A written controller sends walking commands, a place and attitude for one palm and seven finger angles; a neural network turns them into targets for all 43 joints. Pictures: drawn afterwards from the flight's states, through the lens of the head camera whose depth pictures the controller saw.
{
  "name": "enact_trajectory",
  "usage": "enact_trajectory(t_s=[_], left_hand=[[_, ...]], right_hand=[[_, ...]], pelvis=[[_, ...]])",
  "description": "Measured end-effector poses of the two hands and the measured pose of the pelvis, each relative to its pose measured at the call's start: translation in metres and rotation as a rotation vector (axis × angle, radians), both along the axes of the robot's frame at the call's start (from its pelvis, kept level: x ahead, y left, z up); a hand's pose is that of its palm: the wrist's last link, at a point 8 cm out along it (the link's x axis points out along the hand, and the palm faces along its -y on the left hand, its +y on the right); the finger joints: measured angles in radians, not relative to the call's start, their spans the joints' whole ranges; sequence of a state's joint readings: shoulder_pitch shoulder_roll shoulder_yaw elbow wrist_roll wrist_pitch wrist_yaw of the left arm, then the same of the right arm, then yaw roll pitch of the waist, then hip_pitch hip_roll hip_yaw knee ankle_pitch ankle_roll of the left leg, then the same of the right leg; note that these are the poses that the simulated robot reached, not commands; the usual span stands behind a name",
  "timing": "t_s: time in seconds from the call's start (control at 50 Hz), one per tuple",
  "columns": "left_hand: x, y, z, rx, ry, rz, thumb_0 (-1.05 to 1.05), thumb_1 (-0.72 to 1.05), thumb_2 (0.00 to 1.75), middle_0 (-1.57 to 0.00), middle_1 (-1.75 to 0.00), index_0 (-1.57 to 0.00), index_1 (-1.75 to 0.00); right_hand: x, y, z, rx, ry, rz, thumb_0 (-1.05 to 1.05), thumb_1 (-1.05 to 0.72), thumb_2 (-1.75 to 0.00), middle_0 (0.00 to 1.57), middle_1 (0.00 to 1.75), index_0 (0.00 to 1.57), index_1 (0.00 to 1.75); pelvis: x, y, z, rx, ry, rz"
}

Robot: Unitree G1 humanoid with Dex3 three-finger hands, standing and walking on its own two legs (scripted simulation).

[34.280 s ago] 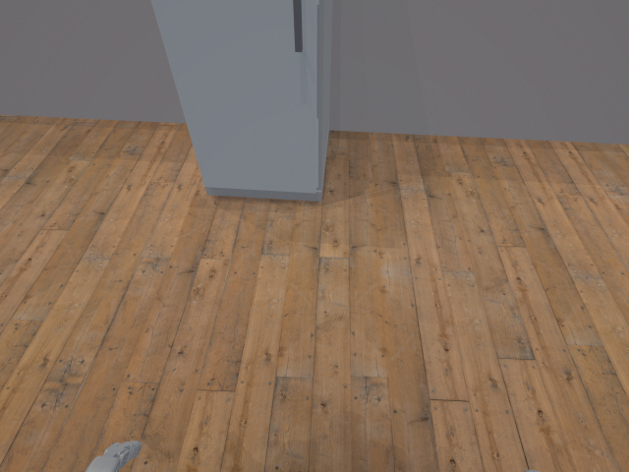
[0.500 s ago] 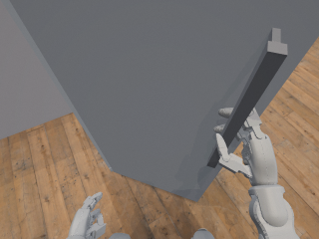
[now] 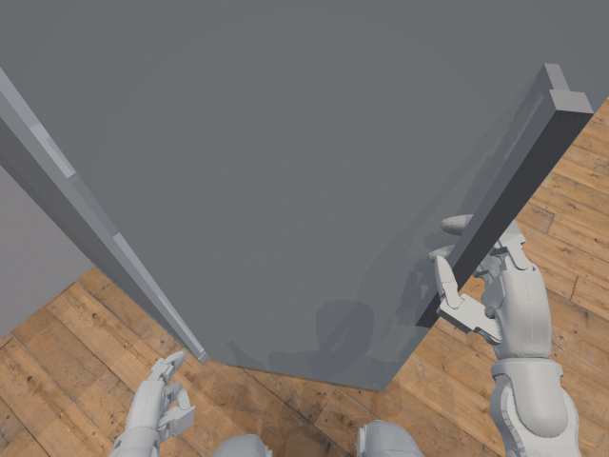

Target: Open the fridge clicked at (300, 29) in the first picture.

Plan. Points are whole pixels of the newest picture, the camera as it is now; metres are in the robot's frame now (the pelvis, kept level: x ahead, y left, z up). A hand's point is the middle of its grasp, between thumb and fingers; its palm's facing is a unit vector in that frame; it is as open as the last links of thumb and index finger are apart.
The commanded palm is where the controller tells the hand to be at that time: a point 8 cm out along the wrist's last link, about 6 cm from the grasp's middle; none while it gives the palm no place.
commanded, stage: walk backward, drawing the door open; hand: right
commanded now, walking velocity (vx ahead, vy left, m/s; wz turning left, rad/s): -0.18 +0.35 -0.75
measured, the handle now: (466, 237) +0.33 -0.13 +0.15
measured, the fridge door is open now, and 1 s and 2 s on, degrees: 62 74 72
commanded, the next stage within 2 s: stop walking and hold the door back in 0.34 s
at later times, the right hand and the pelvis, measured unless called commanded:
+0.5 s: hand (408, 386) +0.18 -0.07 +0.13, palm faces +0.44 +0.88 -0.19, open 6.2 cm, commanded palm +0.15 -0.12 +0.12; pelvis -0.03 +0.17 -0.01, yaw -20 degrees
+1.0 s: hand (418, 360) +0.20 -0.08 +0.13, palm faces +0.47 +0.86 -0.20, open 5.6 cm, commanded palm +0.16 -0.13 +0.12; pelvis -0.09 +0.22 +0.00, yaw -28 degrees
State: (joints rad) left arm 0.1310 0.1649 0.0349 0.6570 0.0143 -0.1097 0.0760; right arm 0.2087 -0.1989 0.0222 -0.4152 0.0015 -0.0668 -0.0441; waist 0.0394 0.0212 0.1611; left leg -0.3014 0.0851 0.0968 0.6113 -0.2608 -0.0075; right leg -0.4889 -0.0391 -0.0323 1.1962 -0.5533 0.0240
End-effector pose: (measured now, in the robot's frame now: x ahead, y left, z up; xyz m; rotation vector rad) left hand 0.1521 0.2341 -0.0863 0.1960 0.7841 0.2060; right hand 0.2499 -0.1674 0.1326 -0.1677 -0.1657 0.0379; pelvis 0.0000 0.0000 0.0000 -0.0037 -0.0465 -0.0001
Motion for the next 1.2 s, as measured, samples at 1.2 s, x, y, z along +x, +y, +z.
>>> enact_trajectory(t_s=[1.2], left_hand=[[-0.053, 0.164, -0.012, 0.114, 0.141, -0.353, 0.01, 0.9, 0.9, -0.21, -0.3, -0.2, -0.3]], right_hand=[[-0.07, 0.042, 0.003, 0.038, 0.067, -0.474, -0.04, -0.64, -0.79, 0.45, 1.4, 0.45, 1.4]], pelvis=[[-0.092, 0.187, 0.0, -0.017, -0.011, -0.463]])
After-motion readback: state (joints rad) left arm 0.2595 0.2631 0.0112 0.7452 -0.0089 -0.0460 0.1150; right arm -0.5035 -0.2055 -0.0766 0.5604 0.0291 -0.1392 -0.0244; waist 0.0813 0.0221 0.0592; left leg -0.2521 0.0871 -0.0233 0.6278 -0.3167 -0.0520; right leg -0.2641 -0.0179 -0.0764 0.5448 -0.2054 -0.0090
